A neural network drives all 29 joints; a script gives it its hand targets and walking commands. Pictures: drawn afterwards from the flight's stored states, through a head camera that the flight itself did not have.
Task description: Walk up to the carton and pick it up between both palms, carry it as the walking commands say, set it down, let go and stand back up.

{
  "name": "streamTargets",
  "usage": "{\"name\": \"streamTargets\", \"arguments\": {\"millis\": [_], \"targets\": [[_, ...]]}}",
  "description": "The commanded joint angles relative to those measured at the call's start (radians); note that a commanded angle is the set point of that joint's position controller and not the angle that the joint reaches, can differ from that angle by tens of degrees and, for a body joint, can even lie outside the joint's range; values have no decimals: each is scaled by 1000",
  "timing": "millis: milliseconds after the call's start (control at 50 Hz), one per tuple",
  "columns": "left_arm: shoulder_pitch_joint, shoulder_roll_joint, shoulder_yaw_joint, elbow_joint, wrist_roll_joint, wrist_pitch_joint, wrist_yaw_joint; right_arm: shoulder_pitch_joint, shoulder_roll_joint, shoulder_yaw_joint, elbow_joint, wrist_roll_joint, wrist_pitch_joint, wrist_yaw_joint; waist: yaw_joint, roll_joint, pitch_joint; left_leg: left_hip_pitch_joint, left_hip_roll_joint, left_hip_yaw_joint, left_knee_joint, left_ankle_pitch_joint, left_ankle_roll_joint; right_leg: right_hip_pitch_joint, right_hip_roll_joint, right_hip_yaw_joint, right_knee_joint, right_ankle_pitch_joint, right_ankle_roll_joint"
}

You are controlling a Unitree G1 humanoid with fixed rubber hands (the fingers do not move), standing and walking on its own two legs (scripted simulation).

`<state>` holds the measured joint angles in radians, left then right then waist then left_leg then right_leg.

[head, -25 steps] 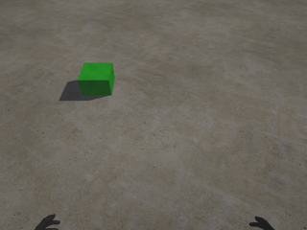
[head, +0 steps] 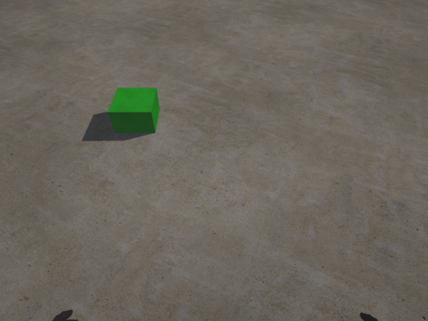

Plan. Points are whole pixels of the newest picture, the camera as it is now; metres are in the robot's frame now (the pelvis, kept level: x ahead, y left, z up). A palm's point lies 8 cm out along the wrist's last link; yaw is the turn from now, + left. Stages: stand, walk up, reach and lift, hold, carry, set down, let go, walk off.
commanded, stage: stand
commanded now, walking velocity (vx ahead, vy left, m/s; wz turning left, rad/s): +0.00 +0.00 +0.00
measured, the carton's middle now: (136, 110) +1.59 +0.56 -0.69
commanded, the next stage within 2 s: walk up in 0.60 s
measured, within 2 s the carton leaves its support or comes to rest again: neither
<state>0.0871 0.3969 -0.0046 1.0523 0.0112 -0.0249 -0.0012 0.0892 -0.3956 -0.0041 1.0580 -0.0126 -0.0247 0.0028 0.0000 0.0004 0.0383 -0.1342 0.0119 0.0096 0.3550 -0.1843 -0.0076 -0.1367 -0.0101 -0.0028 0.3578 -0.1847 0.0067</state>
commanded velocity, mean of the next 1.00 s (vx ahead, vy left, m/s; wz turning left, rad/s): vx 0.12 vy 0.03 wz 0.10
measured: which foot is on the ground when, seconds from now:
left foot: down 0.00-0.82, up 0.84-1.00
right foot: down 0.00-1.00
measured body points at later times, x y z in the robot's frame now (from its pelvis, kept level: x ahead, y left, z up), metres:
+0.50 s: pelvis +0.01 +0.00 +0.00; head +0.01 +0.00 +0.45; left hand +0.12 +0.32 -0.11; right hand +0.11 -0.32 -0.11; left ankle +0.01 +0.12 -0.75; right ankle +0.01 -0.12 -0.75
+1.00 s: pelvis +0.03 +0.03 +0.00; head +0.06 +0.03 +0.45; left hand +0.02 +0.34 -0.13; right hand +0.21 -0.24 -0.11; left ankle +0.06 +0.19 -0.69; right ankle +0.01 -0.13 -0.75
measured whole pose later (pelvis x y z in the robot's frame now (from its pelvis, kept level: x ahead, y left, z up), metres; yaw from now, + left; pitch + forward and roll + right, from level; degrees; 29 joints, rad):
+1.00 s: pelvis +0.03 +0.03 +0.00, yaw +7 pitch +0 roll +1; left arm 0.25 0.35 0.07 1.04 0.03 -0.03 0.02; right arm 0.09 -0.35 -0.05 0.91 -0.02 0.04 0.09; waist 0.02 -0.02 0.04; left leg -0.50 0.06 0.01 0.91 -0.27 -0.06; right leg -0.06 -0.14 -0.14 0.30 -0.23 0.07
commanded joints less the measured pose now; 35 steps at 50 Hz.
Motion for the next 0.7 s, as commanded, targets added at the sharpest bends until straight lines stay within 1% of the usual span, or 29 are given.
{"name": "streamTargets", "arguments": {"millis": [0,680], "targets": [[-40,174,31,-41,-1,-9,5,-40,-173,-30,-41,1,-9,-5,0,0,-53,6,112,-95,-63,78,35,-2,-113,94,-65,77,-36],[-37,177,35,-37,-2,-4,7,-36,-176,-33,-38,1,-3,-7,0,0,-59,32,118,-89,-71,134,32,23,-118,88,-73,133,-33]]}}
